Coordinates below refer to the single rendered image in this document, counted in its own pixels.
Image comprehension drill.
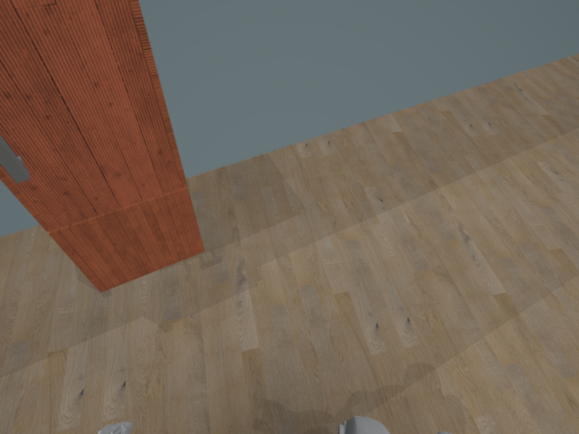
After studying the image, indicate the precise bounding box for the handle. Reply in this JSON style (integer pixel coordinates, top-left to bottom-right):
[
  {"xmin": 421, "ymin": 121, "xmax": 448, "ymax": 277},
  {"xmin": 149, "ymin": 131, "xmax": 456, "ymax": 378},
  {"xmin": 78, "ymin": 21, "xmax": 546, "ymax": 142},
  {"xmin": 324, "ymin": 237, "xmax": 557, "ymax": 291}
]
[{"xmin": 0, "ymin": 135, "xmax": 30, "ymax": 184}]

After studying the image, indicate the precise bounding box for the cupboard door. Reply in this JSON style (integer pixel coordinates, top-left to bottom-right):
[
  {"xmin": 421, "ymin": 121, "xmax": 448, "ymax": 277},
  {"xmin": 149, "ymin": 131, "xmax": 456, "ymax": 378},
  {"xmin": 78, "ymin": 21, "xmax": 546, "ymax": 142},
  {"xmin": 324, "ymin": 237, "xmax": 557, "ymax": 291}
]
[{"xmin": 0, "ymin": 0, "xmax": 181, "ymax": 230}]

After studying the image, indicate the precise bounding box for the right robot thigh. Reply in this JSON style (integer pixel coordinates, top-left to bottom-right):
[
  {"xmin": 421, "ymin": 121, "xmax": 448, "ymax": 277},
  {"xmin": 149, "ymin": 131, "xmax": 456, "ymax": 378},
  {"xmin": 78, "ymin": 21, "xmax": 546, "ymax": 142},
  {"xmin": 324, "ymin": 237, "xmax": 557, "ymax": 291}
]
[{"xmin": 337, "ymin": 416, "xmax": 390, "ymax": 434}]

